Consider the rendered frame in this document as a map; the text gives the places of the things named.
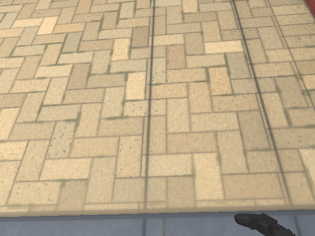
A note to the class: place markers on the robot right hand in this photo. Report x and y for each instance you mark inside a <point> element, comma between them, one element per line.
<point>265,224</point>

